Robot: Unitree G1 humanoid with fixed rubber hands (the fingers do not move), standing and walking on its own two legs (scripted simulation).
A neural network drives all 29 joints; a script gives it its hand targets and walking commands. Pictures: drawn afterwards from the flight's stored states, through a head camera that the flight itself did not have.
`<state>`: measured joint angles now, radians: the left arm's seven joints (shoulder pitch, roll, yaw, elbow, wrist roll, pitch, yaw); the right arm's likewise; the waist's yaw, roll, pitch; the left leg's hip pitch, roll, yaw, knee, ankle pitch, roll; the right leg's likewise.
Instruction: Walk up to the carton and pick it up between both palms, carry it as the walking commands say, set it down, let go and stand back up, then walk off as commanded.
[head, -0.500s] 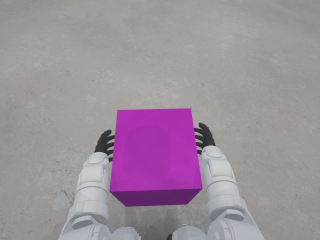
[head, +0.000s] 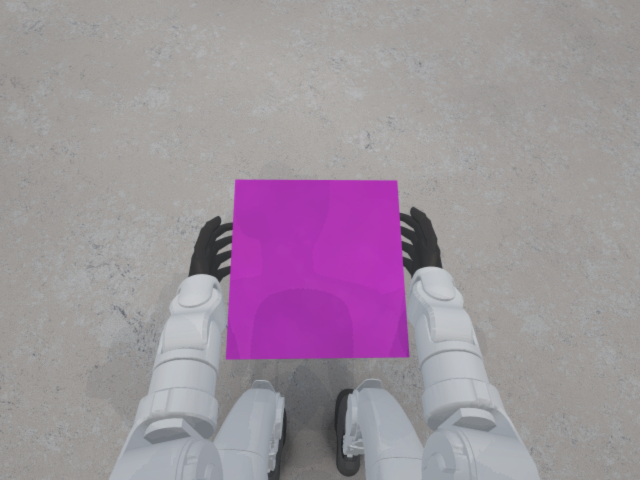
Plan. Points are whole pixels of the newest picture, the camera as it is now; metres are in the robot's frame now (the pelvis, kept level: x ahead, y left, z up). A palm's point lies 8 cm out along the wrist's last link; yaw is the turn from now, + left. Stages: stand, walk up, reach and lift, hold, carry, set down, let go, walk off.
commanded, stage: set down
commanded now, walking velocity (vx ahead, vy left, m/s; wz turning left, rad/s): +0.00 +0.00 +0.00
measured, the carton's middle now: (314, 280) +0.35 +0.02 -0.11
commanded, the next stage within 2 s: none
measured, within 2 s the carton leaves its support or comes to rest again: neither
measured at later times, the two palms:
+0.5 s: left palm (216, 275) +0.36 +0.17 -0.15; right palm (400, 264) +0.40 -0.11 -0.14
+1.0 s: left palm (226, 272) +0.39 +0.18 -0.24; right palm (385, 263) +0.43 -0.11 -0.23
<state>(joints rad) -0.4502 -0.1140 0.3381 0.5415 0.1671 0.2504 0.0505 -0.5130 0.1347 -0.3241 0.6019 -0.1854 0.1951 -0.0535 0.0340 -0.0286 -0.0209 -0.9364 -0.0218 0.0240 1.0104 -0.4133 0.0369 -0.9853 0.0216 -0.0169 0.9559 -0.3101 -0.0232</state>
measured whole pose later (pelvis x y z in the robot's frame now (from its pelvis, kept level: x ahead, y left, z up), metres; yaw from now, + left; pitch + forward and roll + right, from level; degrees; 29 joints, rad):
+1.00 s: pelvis -0.04 -0.01 -0.16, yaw +3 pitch +33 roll +1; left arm -0.85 0.05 0.31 0.71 0.06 0.27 0.09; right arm -0.90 0.04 -0.35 0.71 -0.10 0.24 -0.14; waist 0.01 -0.04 -0.03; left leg -1.68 -0.06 0.01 1.69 -0.59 0.02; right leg -1.73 0.06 0.01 1.65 -0.50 -0.01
